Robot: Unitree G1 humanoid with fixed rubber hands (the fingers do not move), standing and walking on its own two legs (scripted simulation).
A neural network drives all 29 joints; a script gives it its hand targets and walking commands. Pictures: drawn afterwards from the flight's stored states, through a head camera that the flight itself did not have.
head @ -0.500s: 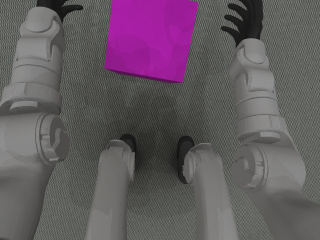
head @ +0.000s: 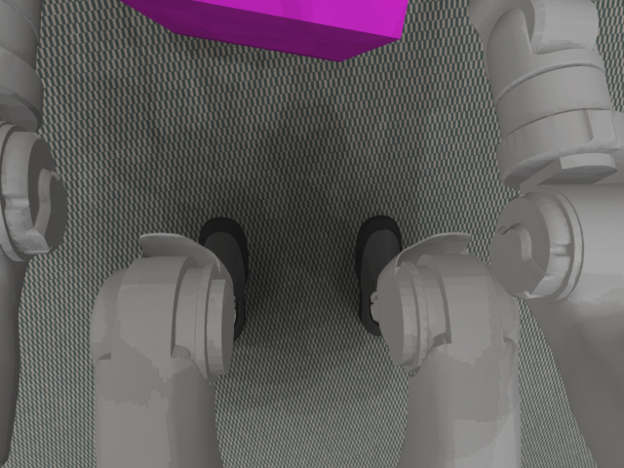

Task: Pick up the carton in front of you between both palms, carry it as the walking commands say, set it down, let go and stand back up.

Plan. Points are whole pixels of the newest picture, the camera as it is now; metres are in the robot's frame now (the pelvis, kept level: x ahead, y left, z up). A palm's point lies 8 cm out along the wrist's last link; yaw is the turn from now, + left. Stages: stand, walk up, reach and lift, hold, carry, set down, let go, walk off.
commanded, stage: reach and lift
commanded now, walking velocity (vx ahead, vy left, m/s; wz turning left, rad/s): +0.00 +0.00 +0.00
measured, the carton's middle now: out of the picture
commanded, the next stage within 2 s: none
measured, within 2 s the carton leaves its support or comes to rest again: leaves its support in 0.88 s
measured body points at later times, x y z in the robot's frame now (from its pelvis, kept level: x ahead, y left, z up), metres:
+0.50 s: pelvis +0.00 -0.01 -0.01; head +0.39 +0.04 +0.20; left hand +0.60 +0.21 -0.19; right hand +0.58 -0.10 -0.19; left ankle +0.11 +0.11 -0.35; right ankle +0.12 -0.14 -0.35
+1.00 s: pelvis +0.01 +0.00 +0.00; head +0.37 +0.06 +0.26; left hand +0.57 +0.21 -0.14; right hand +0.57 -0.10 -0.14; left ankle +0.11 +0.11 -0.35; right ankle +0.13 -0.14 -0.34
